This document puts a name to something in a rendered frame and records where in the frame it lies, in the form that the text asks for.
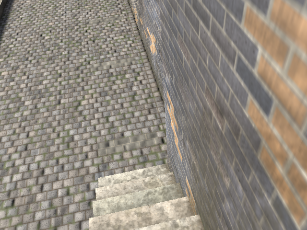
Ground stairs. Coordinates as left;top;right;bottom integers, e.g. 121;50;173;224
88;164;204;230

